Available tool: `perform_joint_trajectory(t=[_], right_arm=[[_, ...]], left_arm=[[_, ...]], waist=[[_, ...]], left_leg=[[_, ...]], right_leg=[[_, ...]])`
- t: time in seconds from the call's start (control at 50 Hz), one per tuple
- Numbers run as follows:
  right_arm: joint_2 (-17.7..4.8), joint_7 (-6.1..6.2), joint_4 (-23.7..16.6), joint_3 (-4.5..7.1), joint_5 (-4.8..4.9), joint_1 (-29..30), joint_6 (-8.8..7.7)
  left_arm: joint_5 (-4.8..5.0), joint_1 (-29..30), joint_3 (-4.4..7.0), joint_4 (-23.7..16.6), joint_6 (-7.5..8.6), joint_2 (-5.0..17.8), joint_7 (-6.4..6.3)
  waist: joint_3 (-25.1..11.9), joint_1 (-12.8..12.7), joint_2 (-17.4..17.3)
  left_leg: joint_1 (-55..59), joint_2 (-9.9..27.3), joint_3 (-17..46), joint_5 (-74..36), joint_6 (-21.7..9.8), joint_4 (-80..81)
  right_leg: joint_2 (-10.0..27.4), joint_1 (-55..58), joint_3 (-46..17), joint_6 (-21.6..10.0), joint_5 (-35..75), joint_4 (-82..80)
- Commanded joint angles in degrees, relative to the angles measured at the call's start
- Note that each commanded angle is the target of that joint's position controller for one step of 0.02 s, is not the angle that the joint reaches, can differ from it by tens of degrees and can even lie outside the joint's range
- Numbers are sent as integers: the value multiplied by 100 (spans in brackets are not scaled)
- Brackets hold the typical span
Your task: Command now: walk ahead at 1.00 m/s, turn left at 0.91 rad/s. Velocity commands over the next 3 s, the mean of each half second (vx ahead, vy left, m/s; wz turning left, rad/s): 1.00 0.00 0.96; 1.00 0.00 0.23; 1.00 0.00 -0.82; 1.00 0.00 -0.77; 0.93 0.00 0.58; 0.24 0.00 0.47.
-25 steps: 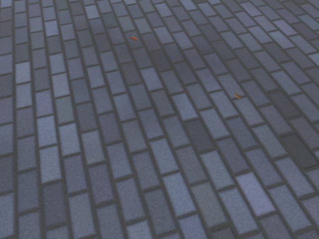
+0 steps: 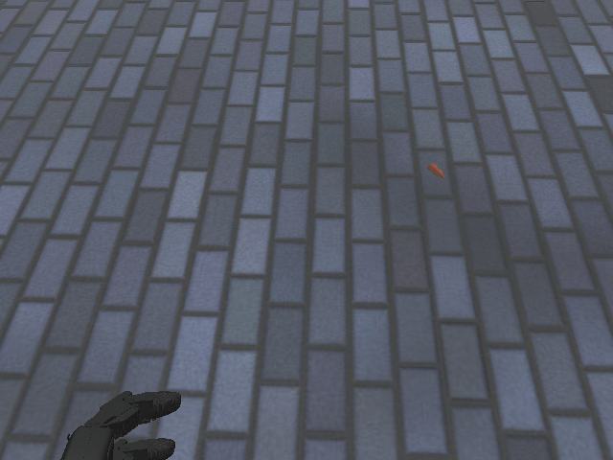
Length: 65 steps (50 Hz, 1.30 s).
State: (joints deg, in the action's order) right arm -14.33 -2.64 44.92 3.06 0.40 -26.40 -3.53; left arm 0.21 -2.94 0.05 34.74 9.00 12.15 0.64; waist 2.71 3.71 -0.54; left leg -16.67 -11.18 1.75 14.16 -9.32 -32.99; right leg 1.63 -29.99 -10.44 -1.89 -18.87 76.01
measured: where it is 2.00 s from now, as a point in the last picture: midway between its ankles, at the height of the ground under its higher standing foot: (161, 123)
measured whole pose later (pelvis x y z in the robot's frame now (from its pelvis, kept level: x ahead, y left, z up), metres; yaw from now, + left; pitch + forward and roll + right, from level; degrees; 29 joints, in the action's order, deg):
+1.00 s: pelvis +0.80 +0.21 +0.01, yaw +33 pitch -1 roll +3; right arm -13.5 -1.5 47.0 3.5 -1.4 -24.2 -6.6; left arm 2.7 -10.4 2.1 43.1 2.8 16.8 0.4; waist 1.0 3.1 2.5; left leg 1.4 -5.5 -10.5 19.1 -3.7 -18.1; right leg 8.9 -47.6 -5.4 -1.3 -2.0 64.8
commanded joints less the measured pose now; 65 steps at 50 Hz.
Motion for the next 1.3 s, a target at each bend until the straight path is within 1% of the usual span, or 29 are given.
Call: perform_joint_trajectory(t=[0.02,0.1,0.18,0.22,0.24,0.26,0.28,0.3,0.34,0.42,0.58,0.64,0.7,0.72,0.74,0.76,0.78,0.82,0.88,0.96,1.1,1.14,1.16,1.18,1.2,1.22,1.24,1.26,1.3], right_arm=[[-723,181,-829,163,96,844,-233],[-883,361,-649,241,197,532,-78],[-776,411,-520,293,268,356,-27],[-802,367,-642,313,140,662,13],[-492,295,-878,178,-53,952,22],[345,256,-1117,-53,154,-88,-18],[-129,297,-1118,-99,476,-215,-14],[-555,330,-1081,-13,385,443,32],[-676,276,-1283,53,29,1454,40],[-373,120,-1519,28,262,1542,238],[-438,-127,-1849,-51,178,2856,123],[-496,-250,-1948,-3,175,3096,28],[-1113,-77,-1471,386,190,916,137],[-1372,76,-1035,532,208,-491,204],[-1785,129,-944,451,60,-230,145],[-1289,143,-1113,354,-164,-247,36],[-975,102,-954,305,-166,-242,-74],[-636,48,-766,183,-93,663,-278],[-208,-1,-600,87,-142,1172,-413],[-420,122,-402,138,-184,1198,-471],[-964,412,-158,171,-135,596,-342],[-1424,514,-238,297,-158,761,-117],[-1373,523,-323,274,-157,1058,-77],[-1597,471,-560,344,56,1574,-132],[-753,306,-577,97,-33,1715,-275],[224,148,-1014,-182,68,873,-504],[-395,111,-1209,-176,107,1322,-688],[-659,125,-1352,-89,221,1953,-752],[-543,204,-1287,-101,13,1879,-704]], left_arm=[[-122,-225,266,-341,-100,885,-137],[-68,1007,157,-810,-129,362,-96],[242,891,443,-812,-62,925,-84],[291,-479,699,-524,-3,1306,-115],[266,-1994,751,-272,-52,1469,-165],[-69,-2441,769,-153,-74,1959,-93],[-62,-2128,740,-166,-85,1737,-6],[-16,-1683,640,-288,-147,1153,-56],[-97,-1578,587,-8,-247,1036,-75],[3,-1403,426,518,-187,554,-10],[-102,-1770,468,979,-201,1202,-155],[-90,-2222,510,1142,-271,1639,-244],[-41,-1918,501,1217,-396,1936,-254],[6,-1389,458,1128,-391,1841,-243],[-165,-2227,119,855,-251,563,-134],[384,-2546,140,915,-25,944,-50],[573,-1540,253,755,4,1307,-59],[399,-1126,196,644,-133,918,-111],[325,-1811,259,933,-553,735,-52],[243,-996,201,655,-653,571,-34],[206,82,232,211,-425,708,371],[324,-690,408,259,-499,1064,373],[376,-1837,679,519,-685,1614,311],[275,-3203,796,854,-811,1793,228],[262,-3648,776,1049,-953,1848,116],[-53,-2929,669,853,-757,1829,168],[-90,-2716,618,580,-610,1421,164],[-48,-2656,566,574,-498,1221,191],[9,-1801,508,380,-342,1087,247]], waist=[[279,-625,489],[133,37,-171],[-188,-1,-642],[-992,-871,-739],[-2039,-1570,-560],[-2883,-843,2162],[-2532,-794,2896],[-1519,-1014,1869],[-530,-994,176],[-41,-517,568],[679,-750,-43],[363,-620,399],[-668,898,962],[-965,1663,627],[-1589,369,-1764],[-2929,545,-1475],[-1912,724,-408],[-380,13,569],[-3,-620,95],[489,-480,-1],[399,-195,-179],[-246,-801,-711],[-1001,-1502,-840],[-1229,-2171,-959],[-836,-2105,616],[-1279,-711,2326],[-1878,-1106,1456],[-963,-1041,510],[-169,-287,-631]], left_leg=[[-577,1298,2576,173,-1020,2163],[-1318,761,1831,-98,-469,1955],[95,1060,2469,68,-176,1143],[456,969,2268,-1639,154,-459],[-464,880,1902,-1484,348,-2295],[-2362,220,1370,2057,567,-4398],[-3442,878,1021,1505,539,-5324],[-3736,1124,738,878,573,-5556],[-3286,1487,488,382,541,-5072],[-3147,2009,493,265,485,-4569],[-3095,1712,-437,-1765,467,-2209],[-1622,950,-1194,-1562,169,-1329],[988,683,-741,-698,-370,-726],[2887,1148,8,-1100,-572,72],[4421,2318,1980,-1498,-693,-509],[4808,3298,4309,1158,-1470,933],[3869,3086,3985,1895,-1154,1643],[1853,2847,2786,1173,-762,1995],[422,2459,1126,85,-334,2239],[84,2022,-552,-1350,116,2637],[1867,2031,-1633,-5080,863,2177],[2486,2276,-1605,-7595,894,974],[2255,2202,-1570,-9310,882,-488],[1033,2311,-1377,-8308,834,-2067],[-430,1267,-1273,-1620,956,-4964],[-2723,372,-108,2090,1058,-6631],[-3103,655,739,1521,610,-6322],[-3212,842,645,1081,401,-5703],[-2490,1226,773,493,511,-4634]], right_leg=[[249,-467,299,364,404,-1458],[-298,979,854,677,2302,-3953],[-294,1260,358,677,2206,-4887],[-214,2553,488,416,1605,-4741],[485,4508,-66,201,680,-4085],[1948,6248,-3439,-715,-1691,-5287],[2383,5996,-5057,-1013,-3826,-6035],[2074,5178,-4047,-848,-3479,-6111],[1526,3667,-1985,-539,-847,-5981],[1244,2717,-348,-455,657,-6225],[964,2782,1783,-25,2809,-6791],[1032,3062,2186,167,6832,-6168],[1464,2904,1903,-315,8891,-3733],[969,1599,1951,-275,6592,-1519],[-81,-347,1448,-304,-1366,849],[-343,-1095,-133,-481,-1148,1542],[-77,-1403,35,-476,-655,1427],[485,-1330,143,-332,148,564],[910,-672,102,-105,599,159],[897,-1262,350,116,1749,-874],[-2,-653,1856,-341,3118,-3566],[-514,238,2217,-519,2247,-3427],[-833,1782,2214,-753,1997,-2940],[-489,3423,1488,-1035,1869,-3427],[-185,4227,710,-1287,1531,-3406],[640,5037,-2348,-2389,-66,-4472],[1065,5192,-3733,-2393,-1925,-5836],[1039,4318,-3809,-1998,-2337,-6392],[706,2381,-3201,-1842,-1446,-6372]])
